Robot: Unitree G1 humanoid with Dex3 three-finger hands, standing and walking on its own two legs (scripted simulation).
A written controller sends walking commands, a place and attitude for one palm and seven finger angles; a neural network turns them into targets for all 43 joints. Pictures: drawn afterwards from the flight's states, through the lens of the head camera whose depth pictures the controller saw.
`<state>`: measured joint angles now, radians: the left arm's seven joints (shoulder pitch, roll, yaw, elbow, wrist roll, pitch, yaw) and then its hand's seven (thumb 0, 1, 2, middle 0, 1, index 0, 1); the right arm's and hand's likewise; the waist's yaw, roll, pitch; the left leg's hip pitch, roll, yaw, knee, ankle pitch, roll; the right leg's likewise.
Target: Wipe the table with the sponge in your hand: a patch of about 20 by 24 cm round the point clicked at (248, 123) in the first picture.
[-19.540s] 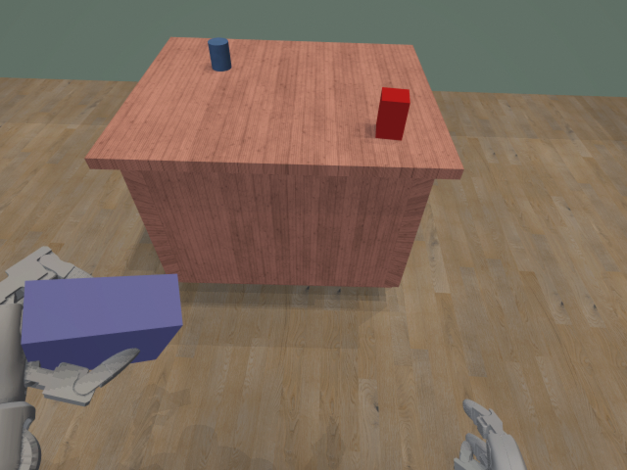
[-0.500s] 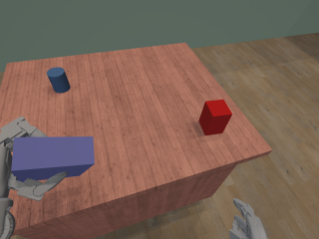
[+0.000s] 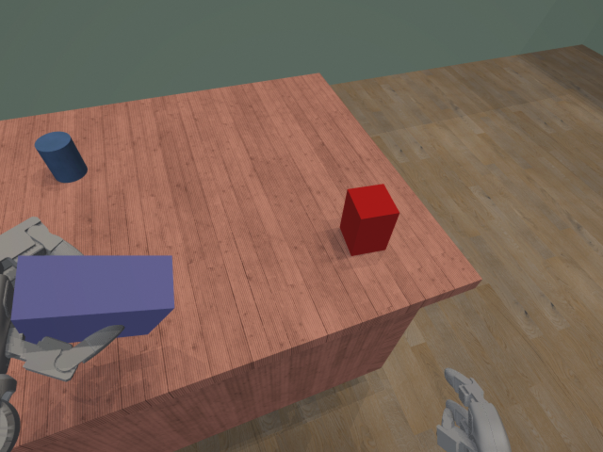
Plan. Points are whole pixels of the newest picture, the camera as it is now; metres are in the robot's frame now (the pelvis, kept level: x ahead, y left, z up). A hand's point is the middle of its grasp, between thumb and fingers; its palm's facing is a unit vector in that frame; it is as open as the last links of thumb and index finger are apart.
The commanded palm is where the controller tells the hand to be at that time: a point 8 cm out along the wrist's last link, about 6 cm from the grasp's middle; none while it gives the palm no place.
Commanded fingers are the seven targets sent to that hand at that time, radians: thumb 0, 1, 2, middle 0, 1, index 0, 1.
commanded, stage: come to a stop and stand still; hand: left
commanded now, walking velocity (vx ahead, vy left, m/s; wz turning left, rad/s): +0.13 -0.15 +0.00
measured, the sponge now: (117, 302) +0.23 +0.21 +0.14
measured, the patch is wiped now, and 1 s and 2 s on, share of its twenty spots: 0.00 0.00 0.00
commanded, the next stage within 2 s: none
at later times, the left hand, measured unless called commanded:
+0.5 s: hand out of the picture +0.21 +0.28 +0.19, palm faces +0.47 -0.76 -0.46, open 9.3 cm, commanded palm +0.13 +0.28 +0.18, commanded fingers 0.00 0.10 1.30 -1.20 -1.60 -1.20 -1.60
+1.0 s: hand out of the picture +0.17 +0.33 +0.16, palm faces +0.42 -0.83 -0.37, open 9.3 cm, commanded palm +0.11 +0.36 +0.18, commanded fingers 0.00 0.10 1.30 -1.20 -1.60 -1.20 -1.60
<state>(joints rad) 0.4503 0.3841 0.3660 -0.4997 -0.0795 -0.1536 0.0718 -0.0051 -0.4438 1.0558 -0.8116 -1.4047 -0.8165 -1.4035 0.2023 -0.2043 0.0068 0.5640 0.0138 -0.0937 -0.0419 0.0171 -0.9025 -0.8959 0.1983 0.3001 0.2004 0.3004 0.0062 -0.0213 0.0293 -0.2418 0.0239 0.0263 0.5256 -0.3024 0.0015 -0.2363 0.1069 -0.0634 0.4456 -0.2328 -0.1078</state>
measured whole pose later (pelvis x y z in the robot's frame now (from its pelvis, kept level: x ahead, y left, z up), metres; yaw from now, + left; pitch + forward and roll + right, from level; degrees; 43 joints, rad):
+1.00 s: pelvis -0.04 +0.07 +0.00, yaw +2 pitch -1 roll -1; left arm 0.36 0.37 0.35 -0.42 0.00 -0.27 0.08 -0.01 -0.44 1.06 -0.81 -1.41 -0.82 -1.40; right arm 0.24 -0.17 0.05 0.60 0.00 -0.19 -0.01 0.02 -0.90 -0.90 0.20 0.30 0.20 0.30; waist 0.04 -0.05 0.06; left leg -0.21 -0.09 0.06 0.43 -0.19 0.11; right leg -0.24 0.01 -0.01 0.44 -0.17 0.00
